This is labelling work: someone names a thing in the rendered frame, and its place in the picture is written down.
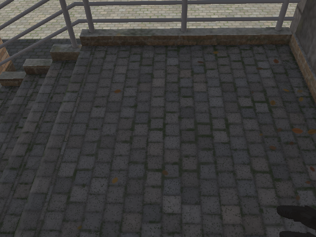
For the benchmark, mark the stairs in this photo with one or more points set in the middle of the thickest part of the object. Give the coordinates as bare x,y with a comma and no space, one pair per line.
27,115

